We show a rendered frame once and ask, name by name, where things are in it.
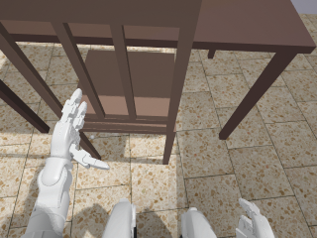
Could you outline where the left robot hand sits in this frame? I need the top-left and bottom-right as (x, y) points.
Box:
(50, 88), (110, 171)

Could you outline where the right robot thigh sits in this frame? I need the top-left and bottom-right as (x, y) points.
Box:
(181, 210), (217, 238)

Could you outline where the robot thigh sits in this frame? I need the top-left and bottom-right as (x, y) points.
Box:
(101, 201), (137, 238)
(181, 210), (217, 238)

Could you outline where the left robot forearm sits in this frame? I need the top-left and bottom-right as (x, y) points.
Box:
(20, 156), (73, 238)

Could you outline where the right robot hand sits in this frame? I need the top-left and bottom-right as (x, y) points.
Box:
(236, 198), (275, 238)

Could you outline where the left robot thigh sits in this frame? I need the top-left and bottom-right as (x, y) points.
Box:
(101, 201), (137, 238)

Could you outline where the chair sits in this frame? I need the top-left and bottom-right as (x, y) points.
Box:
(0, 0), (202, 165)

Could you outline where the table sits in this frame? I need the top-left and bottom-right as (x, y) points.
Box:
(0, 0), (317, 140)

